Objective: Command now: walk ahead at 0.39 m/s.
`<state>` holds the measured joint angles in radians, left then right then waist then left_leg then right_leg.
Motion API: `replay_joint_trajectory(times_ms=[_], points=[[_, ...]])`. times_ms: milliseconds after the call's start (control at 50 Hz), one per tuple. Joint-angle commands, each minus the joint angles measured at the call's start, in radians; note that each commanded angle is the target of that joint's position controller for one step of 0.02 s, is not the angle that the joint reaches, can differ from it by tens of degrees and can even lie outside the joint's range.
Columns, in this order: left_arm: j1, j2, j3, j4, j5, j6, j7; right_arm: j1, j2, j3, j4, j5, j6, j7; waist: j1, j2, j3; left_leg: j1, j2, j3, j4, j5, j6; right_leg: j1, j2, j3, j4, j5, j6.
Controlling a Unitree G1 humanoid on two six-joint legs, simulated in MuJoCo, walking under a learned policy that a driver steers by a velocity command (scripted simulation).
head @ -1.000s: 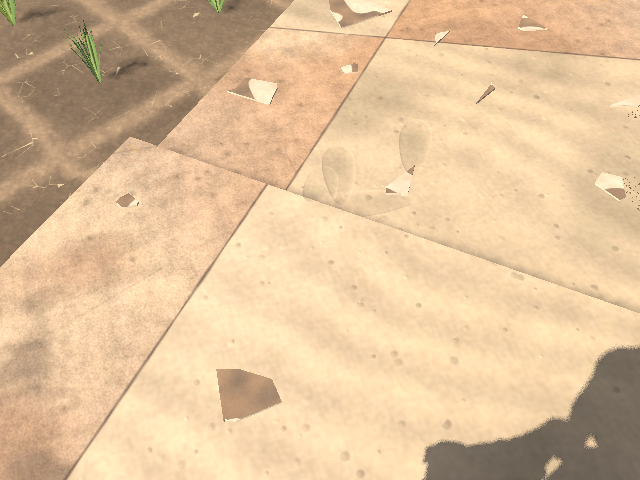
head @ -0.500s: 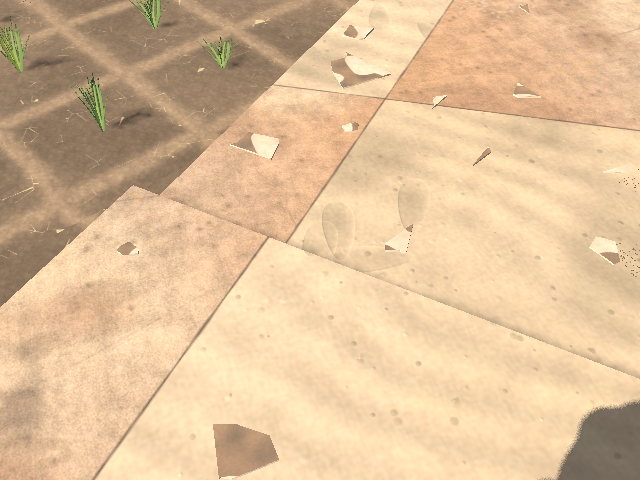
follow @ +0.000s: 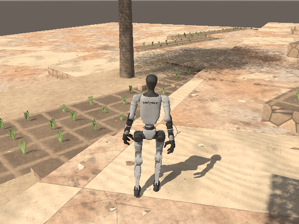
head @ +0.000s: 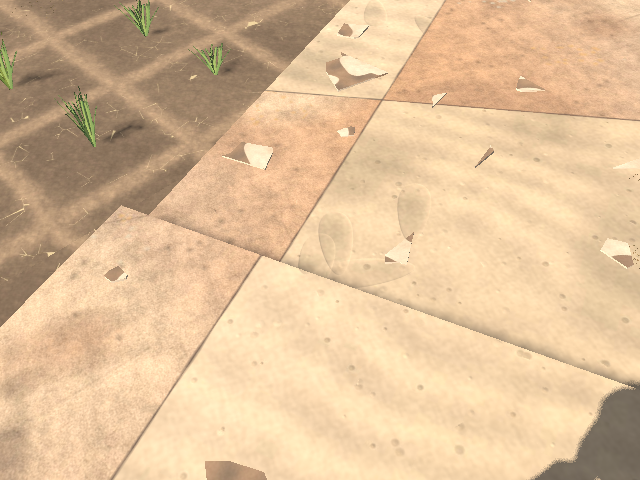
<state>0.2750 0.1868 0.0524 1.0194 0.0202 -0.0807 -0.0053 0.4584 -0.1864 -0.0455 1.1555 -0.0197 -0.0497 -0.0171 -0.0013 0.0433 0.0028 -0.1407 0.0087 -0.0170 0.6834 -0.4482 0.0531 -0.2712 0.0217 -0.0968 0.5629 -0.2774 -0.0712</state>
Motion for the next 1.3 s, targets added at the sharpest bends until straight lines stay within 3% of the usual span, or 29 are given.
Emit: replay_joint_trajectory(times_ms=[20,60,100,140,240,320,360,400,420,440,460,480,500,540,580,680,780,860,920,960,980,1000,1020,1060,1100,1140,1200,1260,1300], points=[[0.300,0.131,0.028,0.063,0.004,0.017,0.011,-0.166,-0.070,-0.012,-0.138,-0.028,-0.030,0.025,0.082,-0.146,0.124,-0.621,0.019,0.000,0.473,0.010,0.054,0.342,-0.388,0.653,-0.413,-0.366,-0.155],[0.165,0.104,0.016,0.014,0.000,0.004,0.007,-0.170,-0.031,-0.005,-0.134,-0.014,-0.037,0.040,0.022,-0.062,0.139,-0.560,0.070,-0.011,0.442,0.174,0.048,0.229,-0.310,0.469,-0.438,-0.171,-0.119],[0.171,0.064,-0.001,0.024,-0.003,-0.012,0.011,-0.152,-0.035,-0.009,-0.127,-0.020,-0.023,0.046,0.000,-0.085,0.113,-0.522,0.073,0.018,0.403,0.231,0.025,0.229,-0.250,0.335,-0.437,0.055,-0.097],[0.234,0.061,-0.009,0.053,-0.005,-0.020,0.016,-0.188,-0.042,-0.013,-0.144,-0.017,-0.009,0.047,-0.001,-0.105,0.103,-0.555,0.063,0.050,0.378,0.259,0.011,0.269,-0.230,0.257,-0.413,0.289,-0.095],[0.293,0.054,-0.026,0.071,-0.005,-0.023,0.020,-0.439,-0.023,0.001,-0.245,-0.007,-0.001,0.049,0.034,-0.117,0.145,-0.555,0.032,0.109,0.128,0.357,-0.021,0.233,-0.190,0.193,-0.407,0.511,-0.108],[0.300,0.089,-0.020,0.073,-0.003,-0.023,0.025,-0.535,-0.039,0.006,-0.297,0.007,-0.004,0.045,0.045,-0.139,0.141,-0.446,-0.005,0.122,-0.052,0.403,-0.007,0.256,-0.203,0.216,-0.377,0.623,-0.119],[0.265,0.102,-0.015,0.066,-0.002,-0.024,0.026,-0.498,-0.065,-0.002,-0.303,0.010,-0.011,0.036,0.011,-0.138,0.112,-0.353,-0.022,0.110,-0.094,0.374,0.020,0.284,-0.215,0.221,-0.311,0.759,-0.110],[0.225,0.124,-0.006,0.055,-0.002,-0.024,0.024,-0.294,-0.110,-0.025,-0.248,0.010,-0.026,0.020,-0.076,-0.126,0.005,-0.110,-0.065,0.113,-0.157,0.331,0.052,0.286,-0.187,0.201,-0.085,0.929,-0.083],[0.210,0.125,-0.004,0.045,-0.007,-0.022,0.020,-0.135,-0.148,-0.043,-0.207,-0.001,-0.039,0.008,-0.141,-0.101,-0.082,0.118,-0.016,0.068,-0.200,0.348,0.072,0.177,-0.145,0.183,0.120,0.792,-0.068],[0.231,0.069,-0.015,0.011,-0.010,-0.023,0.016,0.011,-0.240,-0.066,-0.201,-0.028,-0.046,-0.003,-0.167,0.013,-0.230,0.341,0.241,-0.209,-0.224,0.157,0.106,0.009,-0.077,0.145,0.412,0.403,-0.061],[0.352,-0.022,-0.023,0.001,-0.047,-0.007,0.017,-0.023,-0.284,-0.075,-0.218,-0.037,-0.036,0.007,-0.083,0.207,-0.320,0.486,0.464,-0.656,-0.374,0.073,0.229,-0.284,0.068,0.111,0.726,-0.267,-0.035],[0.267,0.083,0.001,-0.003,-0.017,0.007,0.021,-0.130,-0.199,-0.061,-0.243,-0.011,-0.025,0.012,-0.061,0.035,-0.208,0.349,0.413,-0.635,-0.432,-0.079,0.200,-0.349,-0.015,0.165,0.782,-0.172,-0.051],[0.178,0.086,0.009,-0.028,-0.008,0.010,0.013,-0.224,-0.129,-0.041,-0.259,-0.002,-0.030,0.013,-0.038,-0.013,-0.072,0.189,0.375,-0.467,-0.464,-0.062,0.168,-0.352,-0.053,0.161,0.741,-0.072,-0.051],[0.137,0.053,0.015,-0.040,0.008,0.023,0.001,-0.247,-0.078,-0.027,-0.246,-0.003,-0.047,0.009,0.000,-0.009,0.017,0.017,0.299,-0.248,-0.504,0.152,0.126,-0.294,-0.103,0.156,0.678,-0.013,-0.043],[0.146,0.027,0.018,-0.050,0.016,0.049,-0.011,-0.195,-0.047,-0.017,-0.218,0.002,-0.062,0.000,0.029,0.019,0.023,-0.037,0.271,-0.127,-0.521,0.270,0.107,-0.261,-0.116,0.144,0.648,0.000,-0.031],[-0.027,0.027,0.017,-0.134,0.015,0.082,-0.031,-0.109,-0.080,-0.023,-0.200,-0.002,-0.079,0.000,0.028,0.013,0.069,-0.011,0.249,0.056,-0.553,0.416,0.101,-0.412,-0.141,0.111,0.543,0.157,-0.009],[-0.222,0.021,-0.001,-0.218,0.011,0.076,-0.049,-0.048,-0.104,-0.023,-0.191,0.001,-0.081,-0.003,-0.010,0.014,0.105,0.031,0.231,0.188,-0.538,0.560,0.082,-0.378,-0.112,0.020,0.237,0.301,-0.009],[-0.306,0.043,0.000,-0.264,0.018,0.072,-0.056,0.015,-0.134,-0.029,-0.176,-0.001,-0.061,-0.012,-0.033,0.019,0.115,0.182,0.269,0.245,-0.475,0.728,0.077,-0.361,-0.081,-0.039,0.119,0.220,-0.050],[-0.230,0.072,0.016,-0.254,0.022,0.070,-0.046,0.012,-0.177,-0.039,-0.175,-0.001,-0.038,-0.023,0.011,0.060,0.052,0.254,0.275,0.298,-0.273,1.149,0.062,-0.217,0.011,-0.094,0.082,0.058,-0.104],[0.001,0.117,0.044,-0.186,0.021,0.059,-0.034,-0.008,-0.207,-0.048,-0.190,0.002,-0.015,-0.019,0.110,0.045,-0.079,0.185,0.270,0.313,0.079,1.122,0.041,0.068,0.078,-0.074,-0.018,0.041,-0.152],[0.140,0.200,0.074,-0.150,0.033,0.052,-0.018,-0.022,-0.189,-0.044,-0.219,0.006,-0.013,-0.014,0.173,-0.042,-0.169,-0.025,0.236,0.316,0.380,0.814,0.007,0.308,-0.045,0.123,-0.093,-0.042,-0.201],[0.092,0.312,0.098,-0.177,0.017,0.060,-0.011,-0.023,-0.087,-0.028,-0.310,0.018,-0.022,0.009,0.092,-0.300,-0.250,-0.506,0.007,0.238,0.774,-0.077,-0.066,0.619,-0.342,0.700,-0.200,-0.065,-0.354],[0.141,0.308,0.097,-0.187,0.005,0.078,-0.003,-0.153,-0.166,-0.040,-0.352,0.015,-0.039,0.016,0.147,-0.122,-0.259,-0.632,-0.002,0.030,0.827,-0.034,-0.063,0.605,-0.367,0.796,-0.300,-0.011,-0.368],[0.050,0.205,0.070,-0.168,-0.006,0.073,0.011,-0.184,-0.146,-0.031,-0.358,0.025,-0.064,0.017,0.062,-0.014,-0.040,-0.609,0.098,-0.002,0.659,0.127,-0.043,0.346,-0.313,0.545,-0.313,0.198,-0.292],[-0.012,0.160,0.052,-0.178,-0.015,0.048,0.016,-0.151,-0.136,-0.033,-0.347,-0.012,-0.032,0.013,-0.012,0.002,-0.012,-0.474,0.124,-0.015,0.544,0.144,-0.058,0.195,-0.222,0.413,-0.324,0.390,-0.243],[0.006,0.166,0.048,-0.176,-0.026,0.022,0.010,-0.145,-0.123,-0.032,-0.355,-0.026,0.008,0.019,-0.033,-0.018,-0.014,-0.435,0.119,-0.006,0.470,0.144,-0.078,0.145,-0.178,0.366,-0.331,0.458,-0.233],[0.066,0.200,0.053,-0.170,-0.024,0.012,0.004,-0.247,-0.119,-0.027,-0.398,-0.024,0.030,0.024,-0.014,-0.053,0.022,-0.483,0.109,0.016,0.336,0.251,-0.097,0.110,-0.139,0.343,-0.355,0.449,-0.212],[0.120,0.212,0.054,-0.170,-0.024,0.017,0.000,-0.385,-0.111,-0.015,-0.452,-0.029,0.031,0.035,0.029,-0.082,0.041,-0.460,0.065,0.041,0.167,0.408,-0.097,0.088,-0.099,0.327,-0.349,0.513,-0.166],[0.145,0.218,0.054,-0.169,-0.025,0.021,0.002,-0.426,-0.116,-0.010,-0.471,-0.020,0.025,0.039,0.048,-0.115,0.030,-0.419,0.037,0.040,0.089,0.469,-0.085,0.104,-0.081,0.322,-0.331,0.545,-0.144]])
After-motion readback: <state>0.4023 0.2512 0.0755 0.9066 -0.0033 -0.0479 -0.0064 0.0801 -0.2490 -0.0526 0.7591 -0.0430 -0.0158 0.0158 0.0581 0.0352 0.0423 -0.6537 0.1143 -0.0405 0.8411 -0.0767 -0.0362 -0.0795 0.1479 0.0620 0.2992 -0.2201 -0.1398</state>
